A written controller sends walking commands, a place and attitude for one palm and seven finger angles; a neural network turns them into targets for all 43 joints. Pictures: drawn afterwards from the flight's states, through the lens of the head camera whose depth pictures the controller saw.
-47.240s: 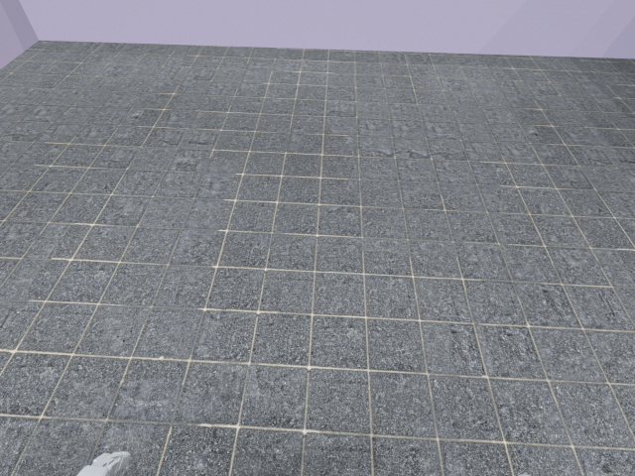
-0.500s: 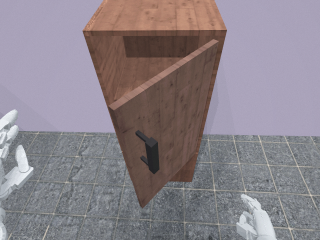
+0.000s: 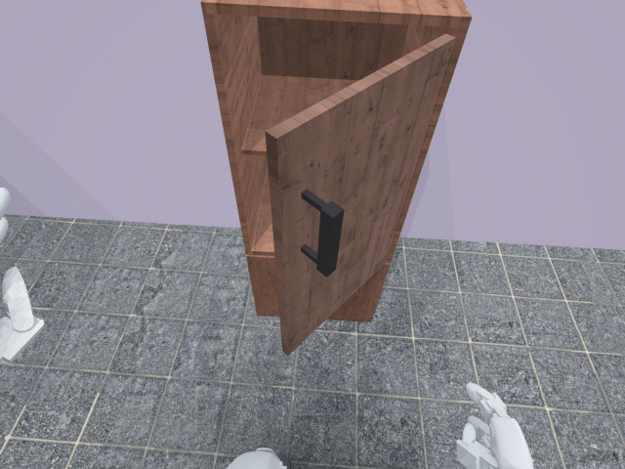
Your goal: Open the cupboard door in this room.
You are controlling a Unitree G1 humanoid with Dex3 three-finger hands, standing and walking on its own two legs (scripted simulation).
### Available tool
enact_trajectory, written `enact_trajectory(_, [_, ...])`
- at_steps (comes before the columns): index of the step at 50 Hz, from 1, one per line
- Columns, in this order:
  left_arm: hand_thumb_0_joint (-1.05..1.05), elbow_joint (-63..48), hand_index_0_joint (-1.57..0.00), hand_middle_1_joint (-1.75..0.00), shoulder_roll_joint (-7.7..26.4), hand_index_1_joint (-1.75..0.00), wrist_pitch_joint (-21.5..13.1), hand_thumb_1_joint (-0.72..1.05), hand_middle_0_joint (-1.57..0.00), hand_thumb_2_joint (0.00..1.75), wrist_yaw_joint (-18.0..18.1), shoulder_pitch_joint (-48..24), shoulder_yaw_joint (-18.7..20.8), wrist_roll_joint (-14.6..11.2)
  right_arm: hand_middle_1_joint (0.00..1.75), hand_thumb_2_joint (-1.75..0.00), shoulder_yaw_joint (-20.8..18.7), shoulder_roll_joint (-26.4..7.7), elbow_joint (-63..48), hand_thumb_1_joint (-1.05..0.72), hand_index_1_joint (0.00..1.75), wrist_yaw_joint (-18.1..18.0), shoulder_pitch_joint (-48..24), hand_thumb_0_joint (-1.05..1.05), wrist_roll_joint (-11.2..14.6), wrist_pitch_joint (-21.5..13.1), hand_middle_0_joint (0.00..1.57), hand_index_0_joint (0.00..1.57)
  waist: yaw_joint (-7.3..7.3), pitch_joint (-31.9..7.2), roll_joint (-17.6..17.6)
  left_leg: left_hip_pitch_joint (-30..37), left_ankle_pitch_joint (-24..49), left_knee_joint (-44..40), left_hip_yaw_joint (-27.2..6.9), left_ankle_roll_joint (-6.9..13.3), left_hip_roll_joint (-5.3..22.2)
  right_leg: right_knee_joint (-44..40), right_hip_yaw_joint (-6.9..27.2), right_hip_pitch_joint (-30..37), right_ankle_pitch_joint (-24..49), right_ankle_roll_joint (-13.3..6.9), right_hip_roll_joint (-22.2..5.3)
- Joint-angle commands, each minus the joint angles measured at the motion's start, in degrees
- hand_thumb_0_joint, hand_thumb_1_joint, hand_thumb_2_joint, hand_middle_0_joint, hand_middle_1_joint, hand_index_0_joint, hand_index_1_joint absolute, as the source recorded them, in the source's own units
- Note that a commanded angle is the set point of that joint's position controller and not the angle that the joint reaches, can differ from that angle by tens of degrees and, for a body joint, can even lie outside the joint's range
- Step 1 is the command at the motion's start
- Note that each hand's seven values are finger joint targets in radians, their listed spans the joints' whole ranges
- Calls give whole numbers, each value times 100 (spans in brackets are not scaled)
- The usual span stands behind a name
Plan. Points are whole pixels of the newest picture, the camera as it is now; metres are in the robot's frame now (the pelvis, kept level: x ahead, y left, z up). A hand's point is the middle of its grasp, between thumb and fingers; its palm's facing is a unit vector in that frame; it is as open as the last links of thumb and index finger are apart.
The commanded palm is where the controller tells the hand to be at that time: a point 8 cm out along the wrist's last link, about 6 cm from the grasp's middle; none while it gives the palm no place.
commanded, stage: step back with the hand held close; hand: left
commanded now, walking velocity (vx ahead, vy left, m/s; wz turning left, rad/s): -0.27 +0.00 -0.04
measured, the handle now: (318, 234) +0.41 +0.02 +0.06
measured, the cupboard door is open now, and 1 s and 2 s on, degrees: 49 49 49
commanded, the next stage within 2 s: stop stepping back and stand still in 0.36 s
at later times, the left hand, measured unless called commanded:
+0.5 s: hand out of the picture +0.11 +0.25 +0.19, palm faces +0.33 -0.85 -0.40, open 7.4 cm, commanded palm +0.04 +0.31 +0.19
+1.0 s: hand out of the picture +0.01 +0.22 +0.17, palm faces +0.29 -0.84 -0.46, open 7.4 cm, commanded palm -0.05 +0.29 +0.19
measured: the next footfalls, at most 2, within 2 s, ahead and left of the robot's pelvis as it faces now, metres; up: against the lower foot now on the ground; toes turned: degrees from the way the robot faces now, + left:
left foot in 0.16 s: +0.08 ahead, +0.10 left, +0.00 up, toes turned +0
right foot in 0.58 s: -0.19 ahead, -0.08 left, +0.00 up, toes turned -6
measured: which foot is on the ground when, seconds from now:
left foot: down 0.00-0.04, up 0.06-0.14, down 0.16-0.56, up 0.58-0.72, down 0.74-0.98, up 1.00-1.00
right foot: down 0.00-0.18, up 0.20-0.56, down 0.58-1.00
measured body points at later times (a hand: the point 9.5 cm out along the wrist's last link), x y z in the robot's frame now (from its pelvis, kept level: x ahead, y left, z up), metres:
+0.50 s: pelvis -0.11 +0.02 +0.01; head -0.08 +0.05 +0.46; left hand +0.09 +0.30 +0.21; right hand +0.06 -0.20 -0.06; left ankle +0.04 +0.10 -0.73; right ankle -0.24 -0.11 -0.68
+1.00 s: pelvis -0.22 +0.00 +0.00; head -0.23 +0.00 +0.45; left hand -0.01 +0.27 +0.20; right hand -0.10 -0.25 -0.08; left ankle -0.12 +0.10 -0.71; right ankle -0.24 -0.08 -0.73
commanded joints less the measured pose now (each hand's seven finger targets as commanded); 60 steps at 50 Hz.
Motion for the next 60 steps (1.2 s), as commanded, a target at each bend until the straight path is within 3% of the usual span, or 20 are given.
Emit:
enact_trajectory(1, [0,-1386,-20,-30,1078,-30,-492,90,-20,90,225,21,738,-43,30,-90,-376,-731,-711,-90,30,-49,-376,0,-41,-382,20,20,16,-827,-684,708,-1575,602,-159,-259,16,-1709,1506,-962,-1880,-617,-1006])
enact_trajectory(3, [0,-1429,-20,-30,999,-30,-493,90,-20,90,301,-137,622,-38,30,-90,-368,-679,-459,-90,30,-21,-343,0,-92,-361,20,20,-8,-981,-872,1289,-1235,1969,-92,-324,-103,-1937,1899,-1633,-1244,-968,-1698])
enact_trajectory(6, [0,-1239,-20,-30,1007,-30,-356,90,-20,90,331,-577,560,-32,30,-90,-265,-633,-432,-90,30,-71,-411,0,-91,-327,20,20,-89,-550,-910,1243,-1145,523,-132,-285,55,-1394,980,-1499,-895,-511,-1160])
enact_trajectory(7, [0,-1320,-20,-30,998,-30,-384,90,-20,90,313,-749,518,-49,30,-90,-252,-736,-456,-90,30,-117,-511,0,-69,-366,20,20,-89,-314,-214,947,-1173,-639,-414,-200,227,-797,700,-1294,-830,-270,-723])
enact_trajectory(9, [0,-1441,-20,-30,1061,-30,-521,90,-20,90,376,-968,727,34,30,-90,-262,-861,-495,-90,30,-212,-607,0,-141,-528,20,20,17,-252,1877,-710,-1558,-2313,-2442,501,1861,1870,131,-254,-1175,71,243])
enact_trajectory(14, [0,-1562,-20,-30,896,-30,-585,90,-20,90,297,-372,657,-74,30,-90,-454,-703,-323,-90,30,54,-482,0,-170,-758,20,20,43,-1309,568,739,90,-1677,-1712,665,1751,3255,526,-667,-1387,34,203])
enact_trajectory(25, [0,-1483,-20,-30,1135,-30,-387,90,-20,90,238,334,813,-362,30,-90,-276,-608,-278,-90,30,126,-501,0,-180,-679,20,20,95,-1649,1496,1268,-1246,-2581,-575,-299,888,-774,-584,1002,-1534,-264,550])
enact_trajectory(27, [0,-1521,-20,-30,1352,-30,-439,90,-20,90,159,474,917,-369,30,-90,-256,-557,-305,-90,30,130,-424,0,-114,-554,20,20,47,-1596,597,1662,-736,-1061,258,-594,201,-2100,-146,707,-722,-554,-97])
enact_trajectory(29, [0,-1620,-20,-30,1626,-30,-502,90,-20,90,173,544,1135,-430,30,-90,-178,-532,-289,-90,30,120,-599,0,-142,-415,20,20,125,-1338,-820,1293,-768,1469,31,-448,-62,-2350,1204,-446,175,-881,-1694])
enact_trajectory(30, [0,-1651,-20,-30,1834,-30,-518,90,-20,90,220,363,1362,-407,30,-90,-114,-577,-359,-90,30,116,-651,0,-182,-451,20,20,138,-1261,-623,415,-1031,1938,-102,-397,44,-2018,1263,-70,1423,-949,-1963])
enact_trajectory(32, [0,-1224,-20,-30,1282,-30,-346,90,-20,90,120,262,960,-302,30,-90,-199,-601,-369,-90,30,87,-470,0,31,-530,20,20,19,-1133,-1327,-349,-777,1782,-256,-338,93,-1148,748,954,2842,-702,-1433])
enact_trajectory(34, [0,-849,-20,-30,1172,-30,-283,90,-20,90,170,-55,820,-247,30,-90,-126,-595,-293,-90,30,-11,-604,0,16,-547,20,20,-13,-728,-838,31,-546,631,23,-222,149,-909,649,1014,3178,-652,-1383])
enact_trajectory(37, [0,-438,-20,-30,1016,-30,-298,90,-20,90,191,-723,498,-169,30,-90,-194,-819,-107,-90,30,-106,-301,0,-8,-651,20,20,-120,-908,184,1636,1304,-672,-118,68,195,4,191,587,2787,-31,-699])
enact_trajectory(41, [0,-612,-20,-30,1057,-30,-350,90,-20,90,180,-1091,284,-91,30,-90,-190,-811,-146,-90,30,-68,-263,0,-100,-768,20,20,-76,-780,968,1636,904,-1607,-2262,643,1377,1075,96,-342,-1376,30,-32])
enact_trajectory(43, [0,-894,-20,-30,1213,-30,-369,90,-20,90,194,-995,487,-38,30,-90,-220,-786,-219,-90,30,-41,-462,0,-119,-837,20,20,41,-422,694,131,-2146,-2461,-2127,590,1290,1064,97,573,-1650,-93,-55])
enact_trajectory(47, [0,-1039,-20,-30,1129,-30,-370,90,-20,90,209,241,694,-16,30,-90,-256,-695,-434,-90,30,1,-573,0,-110,-705,20,20,159,-593,790,-1193,-2939,-1354,-588,-23,382,-619,-20,1967,-1509,-393,-103])
enact_trajectory(48, [0,-1001,-20,-30,1317,-30,-395,90,-20,90,200,494,886,-2,30,-90,-322,-640,-476,-90,30,32,-511,0,-122,-603,20,20,180,-658,-252,-1234,-2346,435,-100,-208,-92,-1502,1171,1528,-2459,-763,-818])
enact_trajectory(49, [0,-1167,-20,-30,1288,-30,-426,90,-20,90,179,240,802,-21,30,-90,-372,-640,-438,-90,30,64,-529,0,-98,-534,20,20,170,-476,-1411,-1317,-1778,2547,66,-304,-307,-2578,3289,482,-3522,-1294,-2129])
enact_trajectory(54, [0,-239,-20,-30,1117,-30,-676,90,-20,90,126,-239,793,-6,30,-90,-267,-601,-155,-90,30,-39,-246,0,-134,-608,20,20,-119,-320,-306,-1148,-511,2854,-165,-338,320,-2183,1605,94,-1614,-962,-1524])
enact_trajectory(60, [0,25,-20,-30,779,-30,-618,90,-20,90,234,-805,217,82,30,-90,-303,-612,-104,-90,30,-168,-295,0,-119,-884,20,20,113,-396,-1029,603,-824,122,538,-65,92,-1794,1094,265,-990,-832,-1411])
